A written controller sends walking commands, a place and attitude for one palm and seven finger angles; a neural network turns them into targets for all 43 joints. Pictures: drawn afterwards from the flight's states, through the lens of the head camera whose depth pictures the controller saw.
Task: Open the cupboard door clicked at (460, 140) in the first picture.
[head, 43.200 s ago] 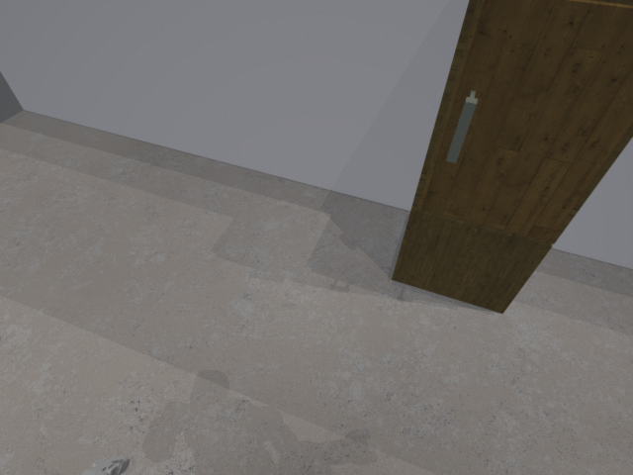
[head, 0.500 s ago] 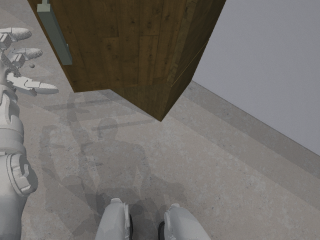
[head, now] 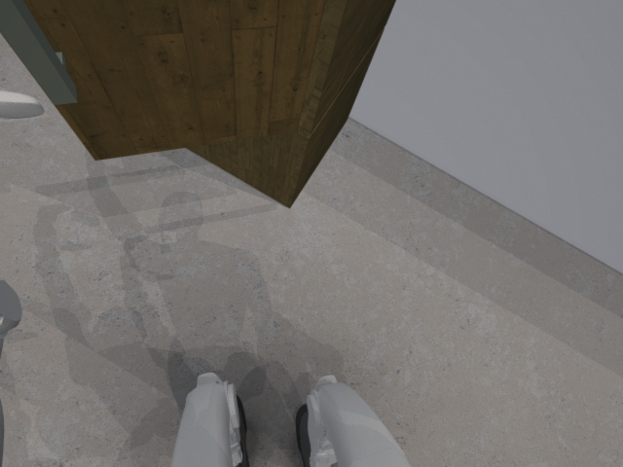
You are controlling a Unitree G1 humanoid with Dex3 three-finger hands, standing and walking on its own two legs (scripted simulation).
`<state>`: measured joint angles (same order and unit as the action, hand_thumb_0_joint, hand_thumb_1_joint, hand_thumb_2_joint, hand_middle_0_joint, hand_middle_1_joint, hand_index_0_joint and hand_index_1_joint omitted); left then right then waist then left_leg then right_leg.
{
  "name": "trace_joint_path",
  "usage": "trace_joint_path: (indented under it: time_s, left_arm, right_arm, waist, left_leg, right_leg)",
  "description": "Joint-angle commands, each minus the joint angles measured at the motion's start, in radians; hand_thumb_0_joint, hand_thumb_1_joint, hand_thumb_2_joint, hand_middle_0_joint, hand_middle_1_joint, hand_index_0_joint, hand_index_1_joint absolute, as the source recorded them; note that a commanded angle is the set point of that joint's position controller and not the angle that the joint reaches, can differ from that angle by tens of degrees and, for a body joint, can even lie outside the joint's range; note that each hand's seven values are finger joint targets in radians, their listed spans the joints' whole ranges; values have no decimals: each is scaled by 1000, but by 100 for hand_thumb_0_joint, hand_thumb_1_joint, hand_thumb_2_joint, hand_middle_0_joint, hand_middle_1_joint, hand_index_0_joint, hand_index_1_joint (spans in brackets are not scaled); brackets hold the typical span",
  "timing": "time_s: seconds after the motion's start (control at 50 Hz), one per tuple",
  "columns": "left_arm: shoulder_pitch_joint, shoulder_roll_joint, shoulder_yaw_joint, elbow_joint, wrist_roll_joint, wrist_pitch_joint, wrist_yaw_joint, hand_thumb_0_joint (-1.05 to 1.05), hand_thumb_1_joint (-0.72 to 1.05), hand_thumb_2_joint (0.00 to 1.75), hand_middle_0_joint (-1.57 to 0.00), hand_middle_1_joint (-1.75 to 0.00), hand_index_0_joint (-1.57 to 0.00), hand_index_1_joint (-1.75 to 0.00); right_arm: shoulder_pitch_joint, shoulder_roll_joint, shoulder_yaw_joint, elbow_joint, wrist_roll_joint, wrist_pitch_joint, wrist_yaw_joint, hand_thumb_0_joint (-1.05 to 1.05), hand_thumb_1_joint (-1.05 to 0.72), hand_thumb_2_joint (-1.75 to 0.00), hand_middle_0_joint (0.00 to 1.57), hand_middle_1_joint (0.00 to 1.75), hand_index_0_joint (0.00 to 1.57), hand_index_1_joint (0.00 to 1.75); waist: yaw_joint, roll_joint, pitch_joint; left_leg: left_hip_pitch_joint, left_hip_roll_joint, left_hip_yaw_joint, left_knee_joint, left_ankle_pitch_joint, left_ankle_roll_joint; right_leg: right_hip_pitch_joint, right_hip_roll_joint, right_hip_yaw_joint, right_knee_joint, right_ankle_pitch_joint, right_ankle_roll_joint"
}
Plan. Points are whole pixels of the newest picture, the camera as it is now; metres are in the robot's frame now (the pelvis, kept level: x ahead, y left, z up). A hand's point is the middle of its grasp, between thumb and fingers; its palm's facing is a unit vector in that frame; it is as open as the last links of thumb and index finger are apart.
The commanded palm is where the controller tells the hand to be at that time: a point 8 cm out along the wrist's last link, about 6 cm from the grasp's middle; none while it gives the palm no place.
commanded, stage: move the hooked fingers beside the handle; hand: left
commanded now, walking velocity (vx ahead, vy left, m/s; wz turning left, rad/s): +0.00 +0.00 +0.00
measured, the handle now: (28, 25) +0.60 +0.25 +0.07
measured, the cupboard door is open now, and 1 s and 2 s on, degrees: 45 45 45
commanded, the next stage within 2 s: slide the fingers in behind the handle in 0.64 s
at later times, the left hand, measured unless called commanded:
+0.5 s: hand out of the picture +0.54 +0.28 +0.08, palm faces +0.17 -0.98 -0.01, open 14.0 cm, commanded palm +0.53 +0.31 +0.07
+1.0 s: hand out of the picture +0.54 +0.27 +0.08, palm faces +0.15 -0.99 +0.01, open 14.0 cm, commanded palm +0.52 +0.30 +0.07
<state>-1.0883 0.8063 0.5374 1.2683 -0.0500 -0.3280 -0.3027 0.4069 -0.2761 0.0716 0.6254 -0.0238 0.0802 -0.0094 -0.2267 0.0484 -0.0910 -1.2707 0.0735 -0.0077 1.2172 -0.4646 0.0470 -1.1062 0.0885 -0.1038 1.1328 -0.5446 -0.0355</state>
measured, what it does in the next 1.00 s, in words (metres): stands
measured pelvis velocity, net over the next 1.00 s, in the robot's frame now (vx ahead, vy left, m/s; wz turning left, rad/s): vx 0.00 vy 0.01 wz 0.01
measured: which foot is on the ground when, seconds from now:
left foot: down 0.00-1.00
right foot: down 0.00-1.00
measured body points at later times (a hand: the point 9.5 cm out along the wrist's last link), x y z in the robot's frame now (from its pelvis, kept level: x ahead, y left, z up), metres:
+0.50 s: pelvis +0.00 +0.00 +0.00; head +0.18 +0.04 +0.41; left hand +0.53 +0.34 +0.08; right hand -0.01 -0.27 -0.09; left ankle +0.04 +0.09 -0.63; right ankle -0.01 -0.11 -0.63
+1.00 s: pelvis +0.00 +0.01 +0.00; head +0.17 +0.05 +0.41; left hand +0.52 +0.33 +0.08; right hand -0.02 -0.26 -0.09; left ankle +0.04 +0.09 -0.63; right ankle -0.01 -0.11 -0.63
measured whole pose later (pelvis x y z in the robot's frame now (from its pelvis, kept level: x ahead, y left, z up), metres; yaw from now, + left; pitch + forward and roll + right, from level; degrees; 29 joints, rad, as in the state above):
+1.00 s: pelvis +0.00 +0.01 +0.00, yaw +0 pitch +28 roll -7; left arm -1.06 0.73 0.49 1.26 -0.06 -0.34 -0.28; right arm 0.39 -0.27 0.07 0.64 -0.03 0.07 0.00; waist -0.22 0.05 -0.10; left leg -1.25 0.07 -0.02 1.22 -0.46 0.05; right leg -1.08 0.09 -0.11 1.12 -0.54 -0.03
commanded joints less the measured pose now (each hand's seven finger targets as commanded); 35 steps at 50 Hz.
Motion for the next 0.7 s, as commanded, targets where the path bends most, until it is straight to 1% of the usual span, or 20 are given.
trace_joint_path:
  time_s: [0.0,0.04,0.06,0.1,0.12,0.14,0.16,0.2,0.26,0.28,0.3,0.34,0.4,0.44,0.48,0.54,0.6,0.64,0.66,0.68]
  left_arm:
    - [-307,226,-7,-197,-10,-48,-10,0,-50,30,-30,-120,-30,-120]
    - [-335,216,-10,-197,-21,-45,-9,0,-50,30,-30,-120,-30,-120]
    - [-370,244,7,-227,-24,-54,-4,0,-50,30,-30,-120,-30,-120]
    - [-414,292,47,-297,-25,-87,8,0,-50,30,-30,-120,-30,-120]
    - [-400,306,61,-304,-18,-99,17,0,-50,30,-30,-120,-30,-120]
    - [-408,321,72,-323,-13,-111,29,0,-50,30,-30,-120,-30,-120]
    - [-394,308,65,-322,-6,-117,37,0,-50,30,-30,-120,-30,-120]
    - [-364,286,52,-280,4,-114,48,0,-50,30,-30,-120,-30,-120]
    - [-331,229,-10,-171,11,-68,38,0,-50,30,-30,-120,-30,-120]
    - [-344,237,-6,-174,9,-66,33,0,-50,30,-30,-120,-30,-120]
    - [-354,227,-22,-165,8,-58,26,0,-50,30,-30,-120,-30,-120]
    - [-334,263,1,-156,-1,-54,15,0,-50,30,-30,-120,-30,-120]
    - [-379,227,-15,-215,-17,-88,8,0,-50,30,-30,-120,-30,-120]
    - [-375,291,33,-216,-19,-102,9,0,-50,30,-30,-120,-30,-120]
    - [-377,307,47,-214,-20,-107,9,0,-50,30,-30,-120,-30,-120]
    - [-369,278,12,-192,-7,-89,6,0,-50,30,-30,-120,-30,-120]
    - [-370,307,31,-222,-3,-85,5,0,-50,30,-30,-120,-30,-120]
    - [-389,288,17,-235,-12,-86,2,0,-50,30,-30,-120,-30,-120]
    - [-378,320,48,-244,-14,-88,4,0,-50,30,-30,-120,-30,-120]
    - [-386,301,38,-263,-19,-96,1,0,-50,30,-30,-120,-30,-120]
  right_arm:
    - [231,-218,-76,-14,-4,7,-11,0,-90,-90,20,30,20,30]
    - [228,-219,-78,-12,-2,7,-13,0,-90,-90,20,30,20,30]
    - [229,-221,-78,-9,-4,5,-15,0,-90,-90,20,30,20,30]
    - [228,-221,-82,-6,-6,-1,-14,0,-90,-90,20,30,20,30]
    - [226,-218,-81,-7,-7,-3,-12,0,-90,-90,20,30,20,30]
    - [226,-217,-82,-3,-10,-5,-10,0,-90,-90,20,30,20,30]
    - [222,-211,-81,-4,-10,-6,-6,0,-90,-90,20,30,20,30]
    - [217,-211,-80,-1,-9,-3,-2,0,-90,-90,20,30,20,30]
    - [212,-210,-70,-5,-1,7,-3,0,-90,-90,20,30,20,30]
    - [209,-214,-70,-11,-1,7,-6,0,-90,-90,20,30,20,30]
    - [206,-215,-70,-11,0,6,-8,0,-90,-90,20,30,20,30]
    - [207,-220,-67,-19,1,6,-15,0,-90,-90,20,30,20,30]
    - [201,-215,-71,-16,-3,-3,-13,0,-90,-90,20,30,20,30]
    - [200,-220,-71,-14,-4,-6,-15,0,-90,-90,20,30,20,30]
    - [204,-221,-71,-14,-4,-10,-14,0,-90,-90,20,30,20,30]
    - [200,-218,-66,-15,0,-4,-12,0,-90,-90,20,30,20,30]
    - [203,-223,-68,-17,-1,-1,-13,0,-90,-90,20,30,20,30]
    - [199,-219,-68,-13,1,-3,-13,0,-90,-90,20,30,20,30]
    - [204,-222,-70,-11,0,-2,-15,0,-90,-90,20,30,20,30]
    - [205,-220,-70,-12,-1,-4,-13,0,-90,-90,20,30,20,30]
  waist:
    - [10,222,-584]
    - [-8,173,-549]
    - [-9,178,-559]
    - [7,237,-634]
    - [21,268,-645]
    - [20,269,-652]
    - [27,288,-653]
    - [21,285,-614]
    - [-7,217,-504]
    - [-5,229,-503]
    - [-15,225,-505]
    - [-9,190,-505]
    - [-11,224,-559]
    - [-1,220,-563]
    - [0,215,-580]
    - [0,237,-554]
    - [12,268,-598]
    - [1,255,-588]
    - [9,237,-598]
    - [10,263,-619]
  left_leg:
    - [708,7,-120,-90,543,-9]
    - [659,5,-115,-91,478,-1]
    - [652,5,-112,-90,472,1]
    - [706,5,-115,-82,517,-6]
    - [723,4,-116,-82,533,-11]
    - [740,6,-119,-82,546,-12]
    - [747,5,-115,-83,552,-14]
    - [751,8,-119,-84,555,-16]
    - [668,4,-111,-100,463,-7]
    - [670,1,-115,-101,458,-6]
    - [664,2,-111,-98,451,-5]
    - [630,1,-109,-97,439,-2]
    - [669,1,-112,-82,466,-4]
    - [642,2,-107,-73,455,-3]
    - [629,-1,-106,-68,463,0]
    - [638,2,-110,-76,439,-5]
    - [676,5,-118,-77,469,-9]
    - [666,4,-115,-74,453,-5]
    - [663,5,-115,-76,461,-5]
    - [685,4,-119,-75,477,-7]
  right_leg:
    - [50,0,47,-128,386,17]
    - [58,1,52,-140,361,22]
    - [75,1,56,-141,366,22]
    - [78,1,59,-126,388,16]
    - [79,1,58,-123,388,12]
    - [82,2,59,-123,394,12]
    - [86,3,59,-123,396,11]
    - [60,3,54,-127,387,11]
    - [58,4,51,-149,345,17]
    - [54,2,52,-147,341,15]
    - [50,2,53,-148,342,18]
    - [74,2,56,-147,345,18]
    - [49,1,56,-132,353,16]
    - [68,2,63,-129,350,16]
    - [88,2,67,-121,367,15]
    - [55,0,57,-124,330,16]
    - [48,0,54,-117,339,13]
    - [53,2,58,-125,336,16]
    - [77,3,58,-125,347,16]
    - [65,4,58,-118,352,13]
